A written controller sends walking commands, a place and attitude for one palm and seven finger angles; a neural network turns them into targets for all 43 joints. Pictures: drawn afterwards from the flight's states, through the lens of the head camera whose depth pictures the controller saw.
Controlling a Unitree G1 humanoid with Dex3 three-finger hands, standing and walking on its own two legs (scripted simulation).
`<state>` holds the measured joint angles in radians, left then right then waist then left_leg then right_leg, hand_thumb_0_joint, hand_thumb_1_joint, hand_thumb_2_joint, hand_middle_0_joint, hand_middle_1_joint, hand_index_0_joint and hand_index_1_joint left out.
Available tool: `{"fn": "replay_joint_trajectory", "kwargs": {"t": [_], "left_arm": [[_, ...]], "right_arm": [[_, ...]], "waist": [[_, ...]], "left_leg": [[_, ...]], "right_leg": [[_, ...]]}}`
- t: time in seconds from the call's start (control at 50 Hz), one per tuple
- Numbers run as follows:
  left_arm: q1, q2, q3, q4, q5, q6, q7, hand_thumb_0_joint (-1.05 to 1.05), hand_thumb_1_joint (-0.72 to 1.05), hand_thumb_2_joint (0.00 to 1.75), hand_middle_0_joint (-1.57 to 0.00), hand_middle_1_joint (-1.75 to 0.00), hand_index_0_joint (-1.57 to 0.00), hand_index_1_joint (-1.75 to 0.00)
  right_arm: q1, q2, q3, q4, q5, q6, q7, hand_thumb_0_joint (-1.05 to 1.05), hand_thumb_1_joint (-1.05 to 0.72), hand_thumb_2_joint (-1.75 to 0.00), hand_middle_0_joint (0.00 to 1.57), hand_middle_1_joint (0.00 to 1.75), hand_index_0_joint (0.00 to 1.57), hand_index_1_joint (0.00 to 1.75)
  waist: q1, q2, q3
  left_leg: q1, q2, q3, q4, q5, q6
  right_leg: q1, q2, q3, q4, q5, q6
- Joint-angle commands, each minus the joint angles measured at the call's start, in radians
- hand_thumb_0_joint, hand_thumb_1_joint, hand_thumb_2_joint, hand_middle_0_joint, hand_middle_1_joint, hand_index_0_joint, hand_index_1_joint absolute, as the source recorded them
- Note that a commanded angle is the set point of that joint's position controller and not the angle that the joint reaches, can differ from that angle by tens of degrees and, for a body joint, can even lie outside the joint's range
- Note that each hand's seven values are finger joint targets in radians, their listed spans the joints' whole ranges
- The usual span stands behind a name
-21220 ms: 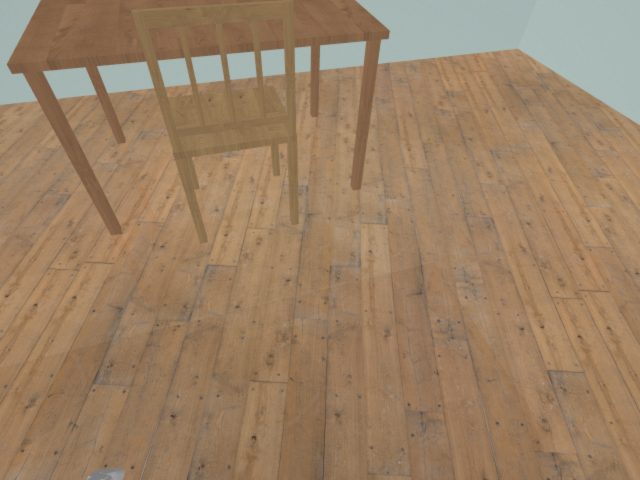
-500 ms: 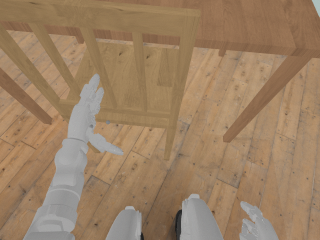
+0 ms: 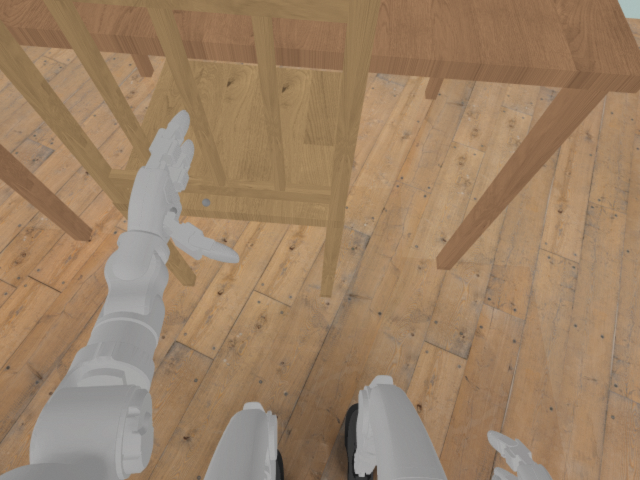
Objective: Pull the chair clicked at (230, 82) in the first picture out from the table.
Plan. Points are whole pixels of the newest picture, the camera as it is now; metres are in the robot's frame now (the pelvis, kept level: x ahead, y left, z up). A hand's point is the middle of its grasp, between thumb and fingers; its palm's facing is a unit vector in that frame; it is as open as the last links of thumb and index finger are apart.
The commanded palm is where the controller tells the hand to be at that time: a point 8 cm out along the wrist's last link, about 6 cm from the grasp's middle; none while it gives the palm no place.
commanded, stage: push the fingers through the gap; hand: left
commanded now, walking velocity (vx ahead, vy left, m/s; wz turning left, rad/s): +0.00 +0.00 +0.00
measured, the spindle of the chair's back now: (197, 115) +0.57 +0.14 +0.05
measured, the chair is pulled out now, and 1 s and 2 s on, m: -0.03 -0.09 -0.09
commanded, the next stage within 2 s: hook a spindle and tug to test in 0.78 s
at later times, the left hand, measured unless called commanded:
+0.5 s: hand (211, 165) +0.50 +0.12 +0.03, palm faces -0.13 -0.99 -0.05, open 16.6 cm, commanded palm +0.49 +0.18 +0.03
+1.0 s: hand (208, 166) +0.50 +0.13 +0.03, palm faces -0.13 -0.99 -0.05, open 16.8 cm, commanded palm +0.48 +0.17 +0.03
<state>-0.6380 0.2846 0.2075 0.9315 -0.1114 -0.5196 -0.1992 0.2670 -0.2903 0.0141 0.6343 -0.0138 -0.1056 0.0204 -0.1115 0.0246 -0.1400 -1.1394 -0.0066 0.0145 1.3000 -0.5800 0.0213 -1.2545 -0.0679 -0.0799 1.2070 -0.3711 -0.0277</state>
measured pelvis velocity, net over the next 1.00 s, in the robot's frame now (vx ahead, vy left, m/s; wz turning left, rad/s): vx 0.02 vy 0.01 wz -0.03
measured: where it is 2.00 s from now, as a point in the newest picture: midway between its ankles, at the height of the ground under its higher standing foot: outside the picture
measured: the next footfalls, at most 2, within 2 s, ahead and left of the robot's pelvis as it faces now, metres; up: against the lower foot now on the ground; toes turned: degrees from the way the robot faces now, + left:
none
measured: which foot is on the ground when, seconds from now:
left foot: down 0.00-1.00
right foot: down 0.00-1.00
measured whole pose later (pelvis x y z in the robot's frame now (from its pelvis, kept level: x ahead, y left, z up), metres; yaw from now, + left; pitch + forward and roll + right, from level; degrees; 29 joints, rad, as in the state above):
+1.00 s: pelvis +0.02 +0.01 +0.00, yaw -2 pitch +27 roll -1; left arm -0.74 0.33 0.28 1.01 -0.07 -0.52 -0.18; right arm 0.31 -0.27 0.02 0.60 -0.03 0.00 0.06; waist -0.16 0.02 -0.15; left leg -1.14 0.01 0.03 1.28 -0.61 0.04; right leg -1.26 -0.04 -0.06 1.18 -0.38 -0.01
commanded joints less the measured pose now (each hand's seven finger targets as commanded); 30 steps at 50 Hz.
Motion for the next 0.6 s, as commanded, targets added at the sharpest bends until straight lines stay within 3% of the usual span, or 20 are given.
{"fn": "replay_joint_trajectory", "kwargs": {"t": [0.0,0.02,0.06,0.08,0.14,0.18,0.22,0.26,0.3,0.36,0.4,0.44,0.56,0.58], "left_arm": [[-0.545,0.205,0.06,-0.159,-0.009,-0.086,0.002,0.0,-0.5,0.3,-0.06,-0.08,-0.06,-0.08],[-0.57,0.191,0.045,-0.148,-0.007,-0.087,0.001,0.0,-0.5,0.3,-0.06,-0.08,-0.06,-0.08],[-0.603,0.261,0.094,-0.14,-0.002,-0.1,0.001,0.0,-0.5,0.3,-0.06,-0.08,-0.06,-0.08],[-0.612,0.241,0.074,-0.132,0.001,-0.102,-0.002,0.0,-0.5,0.3,-0.06,-0.08,-0.06,-0.08],[-0.638,0.249,0.082,-0.101,0.007,-0.1,-0.001,0.0,-0.5,0.3,-0.06,-0.08,-0.06,-0.08],[-0.677,0.228,0.066,-0.083,0.006,-0.094,-0.002,0.0,-0.5,0.3,-0.06,-0.08,-0.06,-0.08],[-0.68,0.277,0.102,-0.043,0.009,-0.082,0.0,0.0,-0.5,0.3,-0.06,-0.08,-0.06,-0.08],[-0.714,0.293,0.111,-0.052,0.012,-0.082,-0.001,0.0,-0.5,0.3,-0.06,-0.08,-0.06,-0.08],[-0.716,0.303,0.117,-0.026,0.02,-0.074,-0.001,0.0,-0.5,0.3,-0.06,-0.08,-0.06,-0.08],[-0.729,0.31,0.123,-0.018,0.027,-0.072,0.0,0.0,-0.5,0.3,-0.06,-0.08,-0.06,-0.08],[-0.717,0.265,0.093,-0.001,0.03,-0.063,-0.002,0.0,-0.5,0.3,-0.06,-0.08,-0.06,-0.08],[-0.687,0.3,0.126,0.017,0.03,-0.055,0.001,0.0,-0.5,0.3,-0.06,-0.08,-0.06,-0.08],[-0.63,0.333,0.161,-0.04,0.04,-0.06,0.008,0.0,-0.5,0.3,-0.06,-0.08,-0.06,-0.08],[-0.611,0.299,0.136,-0.04,0.04,-0.058,0.006,0.0,-0.5,0.3,-0.06,-0.08,-0.06,-0.08]], "right_arm": [[0.115,-0.161,-0.061,-0.071,-0.003,-0.031,-0.006,0.0,-0.9,-0.9,0.2,0.3,0.2,0.3],[0.114,-0.158,-0.059,-0.071,-0.003,-0.032,-0.005,0.0,-0.9,-0.9,0.2,0.3,0.2,0.3],[0.131,-0.166,-0.058,-0.067,-0.007,-0.033,-0.006,0.0,-0.9,-0.9,0.2,0.3,0.2,0.3],[0.13,-0.167,-0.057,-0.07,-0.007,-0.032,-0.005,0.0,-0.9,-0.9,0.2,0.3,0.2,0.3],[0.149,-0.173,-0.059,-0.062,-0.012,-0.026,-0.002,0.0,-0.9,-0.9,0.2,0.3,0.2,0.3],[0.156,-0.176,-0.059,-0.055,-0.013,-0.023,0.0,0.0,-0.9,-0.9,0.2,0.3,0.2,0.3],[0.166,-0.181,-0.055,-0.053,-0.014,-0.015,0.0,0.0,-0.9,-0.9,0.2,0.3,0.2,0.3],[0.173,-0.18,-0.053,-0.054,-0.017,-0.014,-0.001,0.0,-0.9,-0.9,0.2,0.3,0.2,0.3],[0.183,-0.183,-0.053,-0.053,-0.018,-0.008,0.001,0.0,-0.9,-0.9,0.2,0.3,0.2,0.3],[0.198,-0.185,-0.054,-0.053,-0.022,-0.001,0.003,0.0,-0.9,-0.9,0.2,0.3,0.2,0.3],[0.198,-0.183,-0.054,-0.052,-0.023,0.008,0.01,0.0,-0.9,-0.9,0.2,0.3,0.2,0.3],[0.205,-0.19,-0.055,-0.058,-0.023,0.019,0.011,0.0,-0.9,-0.9,0.2,0.3,0.2,0.3],[0.216,-0.182,-0.058,-0.075,-0.027,0.045,0.02,0.0,-0.9,-0.9,0.2,0.3,0.2,0.3],[0.212,-0.179,-0.057,-0.081,-0.024,0.049,0.023,0.0,-0.9,-0.9,0.2,0.3,0.2,0.3]], "waist": [[-0.062,-0.014,-0.456],[-0.072,0.004,-0.449],[-0.061,0.028,-0.466],[-0.068,0.045,-0.484],[-0.073,0.049,-0.504],[-0.094,0.055,-0.5],[-0.093,0.028,-0.483],[-0.095,0.055,-0.501],[-0.1,0.045,-0.511],[-0.101,0.073,-0.534],[-0.106,0.093,-0.521],[-0.099,0.056,-0.516],[-0.071,0.094,-0.573],[-0.07,0.091,-0.57]], "left_leg": [[0.067,-0.036,-0.042,-0.209,0.109,0.012],[0.047,-0.039,-0.033,-0.204,0.09,0.015],[0.048,-0.039,-0.036,-0.203,0.085,0.015],[0.065,-0.039,-0.038,-0.202,0.09,0.015],[0.083,-0.037,-0.044,-0.199,0.121,0.012],[0.093,-0.033,-0.051,-0.196,0.125,0.012],[0.044,-0.033,-0.046,-0.191,0.102,0.014],[0.044,-0.035,-0.041,-0.185,0.113,0.018],[0.047,-0.032,-0.046,-0.183,0.127,0.018],[0.074,-0.029,-0.055,-0.18,0.156,0.015],[0.089,-0.027,-0.056,-0.182,0.166,0.011],[0.072,-0.024,-0.056,-0.183,0.17,0.013],[0.13,-0.02,-0.056,-0.187,0.269,0.004],[0.141,-0.018,-0.061,-0.19,0.282,0.002]], "right_leg": [[0.428,0.065,0.096,-0.153,-0.051,0.002],[0.428,0.063,0.109,-0.163,-0.069,0.004],[0.431,0.066,0.112,-0.156,-0.08,-0.001],[0.415,0.067,0.108,-0.15,-0.07,0.0],[0.404,0.069,0.095,-0.136,-0.035,-0.001],[0.374,0.072,0.085,-0.132,-0.029,0.002],[0.396,0.073,0.097,-0.14,-0.053,0.002],[0.404,0.074,0.101,-0.139,-0.042,0.0],[0.4,0.076,0.095,-0.134,-0.027,0.001],[0.381,0.08,0.085,-0.12,-0.001,-0.001],[0.355,0.079,0.078,-0.121,0.005,-0.001],[0.372,0.08,0.078,-0.121,0.01,0.0],[0.412,0.083,0.07,-0.104,0.105,-0.005],[0.401,0.083,0.066,-0.103,0.111,-0.004]]}}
